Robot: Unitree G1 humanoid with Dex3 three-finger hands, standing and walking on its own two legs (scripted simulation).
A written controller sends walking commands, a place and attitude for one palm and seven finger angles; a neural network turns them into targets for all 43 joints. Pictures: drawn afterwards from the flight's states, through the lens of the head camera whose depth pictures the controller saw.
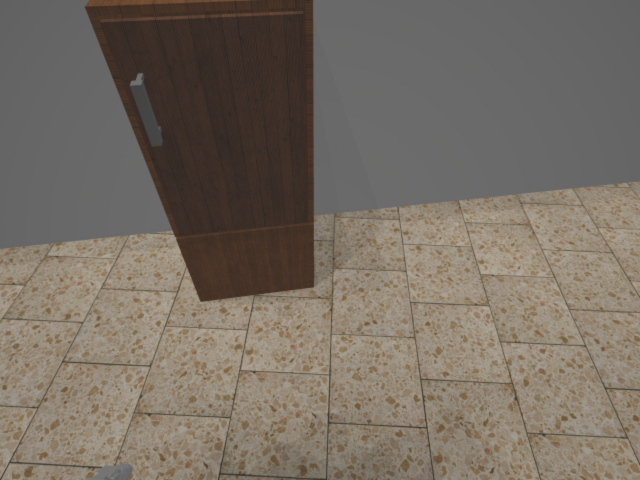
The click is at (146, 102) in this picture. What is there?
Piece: cupboard door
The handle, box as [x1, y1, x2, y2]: [130, 73, 162, 145]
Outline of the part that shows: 138,73 136,79 134,81 131,81 130,87 151,145 161,145 161,129 160,126 158,126 156,123 142,81 144,77 143,74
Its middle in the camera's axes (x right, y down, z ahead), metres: -0.38 -0.28 +0.84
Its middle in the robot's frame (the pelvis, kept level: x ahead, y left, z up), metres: +0.81 +0.42 +0.04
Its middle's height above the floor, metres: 0.81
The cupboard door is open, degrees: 0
